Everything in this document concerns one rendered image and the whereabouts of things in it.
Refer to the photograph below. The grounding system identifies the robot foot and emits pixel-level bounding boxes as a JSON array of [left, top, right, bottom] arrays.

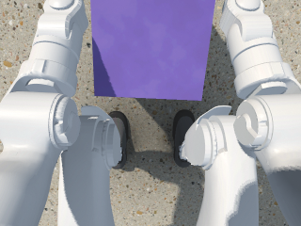
[[108, 111, 129, 170], [172, 109, 195, 168]]

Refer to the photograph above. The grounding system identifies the right robot upper arm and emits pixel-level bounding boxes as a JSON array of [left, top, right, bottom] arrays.
[[233, 93, 301, 226]]

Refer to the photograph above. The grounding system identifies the robot left forearm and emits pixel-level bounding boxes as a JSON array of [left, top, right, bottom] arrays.
[[0, 0, 88, 104]]

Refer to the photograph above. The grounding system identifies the robot right forearm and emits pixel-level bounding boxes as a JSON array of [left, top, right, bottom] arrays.
[[219, 0, 301, 100]]

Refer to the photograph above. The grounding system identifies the right robot foot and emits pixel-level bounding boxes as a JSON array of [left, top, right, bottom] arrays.
[[172, 109, 195, 168]]

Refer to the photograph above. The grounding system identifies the left robot foot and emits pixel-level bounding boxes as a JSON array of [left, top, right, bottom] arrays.
[[108, 111, 129, 170]]

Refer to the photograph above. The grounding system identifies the carton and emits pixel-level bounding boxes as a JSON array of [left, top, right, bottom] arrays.
[[90, 0, 215, 101]]

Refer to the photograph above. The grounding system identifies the left robot upper arm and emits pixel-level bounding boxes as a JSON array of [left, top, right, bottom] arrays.
[[0, 90, 81, 226]]

